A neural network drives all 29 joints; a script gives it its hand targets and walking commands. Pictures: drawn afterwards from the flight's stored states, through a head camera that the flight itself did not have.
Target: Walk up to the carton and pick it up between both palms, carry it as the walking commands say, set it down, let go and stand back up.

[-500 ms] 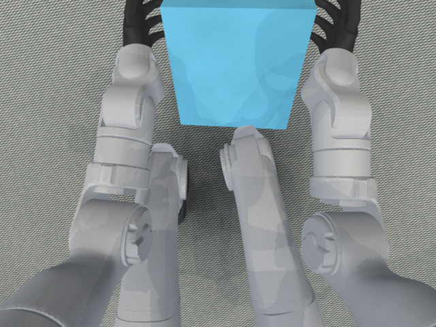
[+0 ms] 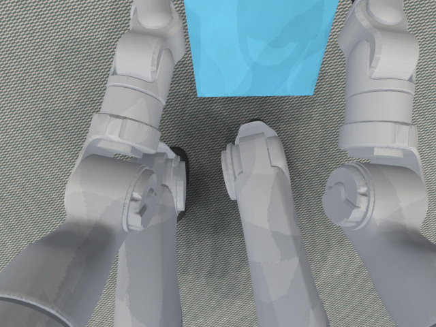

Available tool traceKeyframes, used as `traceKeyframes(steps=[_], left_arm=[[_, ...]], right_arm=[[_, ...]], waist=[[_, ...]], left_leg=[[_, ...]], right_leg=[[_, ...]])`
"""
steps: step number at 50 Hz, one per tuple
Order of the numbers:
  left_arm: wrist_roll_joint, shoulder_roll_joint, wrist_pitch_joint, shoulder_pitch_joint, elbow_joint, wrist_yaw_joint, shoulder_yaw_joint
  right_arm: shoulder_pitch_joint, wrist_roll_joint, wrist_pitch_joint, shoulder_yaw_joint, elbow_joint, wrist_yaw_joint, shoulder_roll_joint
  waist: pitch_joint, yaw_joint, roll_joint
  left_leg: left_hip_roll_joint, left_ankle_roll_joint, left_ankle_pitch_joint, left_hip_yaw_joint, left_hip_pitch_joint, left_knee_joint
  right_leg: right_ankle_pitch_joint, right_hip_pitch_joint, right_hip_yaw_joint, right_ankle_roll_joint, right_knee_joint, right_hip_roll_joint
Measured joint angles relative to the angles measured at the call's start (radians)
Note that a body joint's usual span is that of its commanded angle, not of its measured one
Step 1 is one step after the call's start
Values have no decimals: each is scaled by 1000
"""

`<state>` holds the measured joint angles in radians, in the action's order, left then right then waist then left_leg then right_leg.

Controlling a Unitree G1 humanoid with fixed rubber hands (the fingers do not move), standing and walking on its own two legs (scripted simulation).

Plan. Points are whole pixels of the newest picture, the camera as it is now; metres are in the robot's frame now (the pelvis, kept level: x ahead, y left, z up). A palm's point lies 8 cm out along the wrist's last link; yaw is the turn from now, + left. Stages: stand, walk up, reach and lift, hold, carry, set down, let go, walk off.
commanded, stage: set down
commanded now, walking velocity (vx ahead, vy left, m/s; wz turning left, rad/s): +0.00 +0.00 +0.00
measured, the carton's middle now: (254, 1) +0.54 -0.14 -0.27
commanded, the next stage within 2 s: none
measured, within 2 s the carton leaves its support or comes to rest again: rests again in 1.28 s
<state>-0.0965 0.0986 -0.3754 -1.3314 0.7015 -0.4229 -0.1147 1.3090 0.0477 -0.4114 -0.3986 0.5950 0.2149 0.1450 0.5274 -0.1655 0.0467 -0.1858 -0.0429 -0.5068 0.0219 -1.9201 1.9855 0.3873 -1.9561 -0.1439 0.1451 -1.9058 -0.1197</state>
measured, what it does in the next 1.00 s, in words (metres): shifts its weight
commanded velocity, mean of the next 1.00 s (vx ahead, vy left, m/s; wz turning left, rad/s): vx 0.00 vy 0.00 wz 0.00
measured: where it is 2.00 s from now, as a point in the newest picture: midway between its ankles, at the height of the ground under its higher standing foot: (219, 183)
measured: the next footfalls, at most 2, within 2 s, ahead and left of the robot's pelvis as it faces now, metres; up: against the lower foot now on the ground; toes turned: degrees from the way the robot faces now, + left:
none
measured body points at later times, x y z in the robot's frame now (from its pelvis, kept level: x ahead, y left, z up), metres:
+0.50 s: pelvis +0.02 -0.03 -0.05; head +0.38 -0.07 +0.22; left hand +0.60 -0.01 -0.18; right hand +0.54 -0.30 -0.17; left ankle +0.15 +0.10 -0.40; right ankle +0.18 -0.15 -0.40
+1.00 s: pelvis +0.06 -0.03 -0.05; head +0.39 -0.07 +0.26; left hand +0.59 +0.00 -0.19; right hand +0.54 -0.29 -0.18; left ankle +0.15 +0.10 -0.40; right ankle +0.18 -0.15 -0.40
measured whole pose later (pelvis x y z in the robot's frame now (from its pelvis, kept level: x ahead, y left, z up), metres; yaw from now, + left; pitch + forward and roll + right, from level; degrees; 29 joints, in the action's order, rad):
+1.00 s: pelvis +0.06 -0.03 -0.05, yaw +3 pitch +43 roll +4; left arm 0.06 0.06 -0.11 -1.18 0.91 -0.13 -0.24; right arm 1.07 0.10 -0.10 -0.49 0.75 0.10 0.08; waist 0.06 -0.16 0.04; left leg -0.20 -0.12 -0.66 0.05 -2.23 2.13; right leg 0.51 -2.34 -0.08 0.04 -2.11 -0.08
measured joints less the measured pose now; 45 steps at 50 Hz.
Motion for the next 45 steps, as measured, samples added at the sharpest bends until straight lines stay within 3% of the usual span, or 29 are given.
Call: traceKeyframes(steps=[2, 4, 11, 15, 18, 21, 28, 33, 38, 42, 45], left_arm=[[14, -10, -5, -3, -17, -4, -4], [41, -18, 3, -18, -1, 22, -12], [89, -5, 65, -85, 80, 149, -48], [71, 0, 106, -98, 81, 187, -47], [92, -20, 152, -112, 105, 186, -89], [122, -20, 182, -118, 139, 217, -129], [158, -1, 162, -78, 206, 278, -149], [206, -1, 150, 11, 240, 299, -145], [205, -21, 186, 99, 222, 307, -174], [161, -33, 217, 154, 180, 296, -155], [149, -40, 249, 165, 187, 305, -152]], right_arm=[[-16, -6, 21, -32, -16, -16, -8], [-21, 0, 43, -60, -16, -37, -12], [23, 14, 122, -120, 54, -106, 27], [18, 5, 158, -144, 55, -138, 37], [14, -22, 194, -162, 65, -168, 45], [14, -46, 225, -178, 91, -193, 39], [-30, -52, 213, -139, 150, -152, 20], [-96, -3, 207, -110, 208, -137, -10], [-158, 28, 237, -91, 193, -130, -43], [-204, 30, 264, -66, 141, -94, -67], [-227, 43, 291, -73, 133, -105, -73]], waist=[[-1, 0, -7], [-2, 0, -4], [-6, 4, 10], [-6, 3, -5], [-26, 12, 2], [-73, 17, 8], [-172, 12, -31], [-335, 14, -27], [-424, 17, -5], [-451, 15, 9], [-465, 11, 4]], left_leg=[[1, 6, -17, 1, -6, 21], [-2, 10, -32, 3, -12, 41], [-1, 16, -60, 4, -48, 81], [0, 2, -68, 5, -72, 97], [-1, -17, -69, 18, -111, 112], [-1, -39, -67, 24, -163, 133], [-5, -70, -106, 45, -191, 181], [4, -78, -142, 55, -246, 183], [2, -62, -163, 43, -268, 155], [-8, -63, -163, 32, -278, 131], [-11, -60, -162, 22, -288, 128]], right_leg=[[16, -4, 5, 2, -16, 2], [32, -7, 12, 3, -31, 7], [58, -44, 26, -4, -68, 21], [61, -79, 30, -13, -93, 20], [53, -124, 43, -26, -108, 18], [43, -189, 53, -44, -136, 18], [64, -251, 88, -108, -209, 36], [87, -325, 103, -139, -222, 35], [113, -355, 89, -143, -209, 31], [125, -362, 72, -134, -196, 31], [128, -369, 60, -123, -195, 30]])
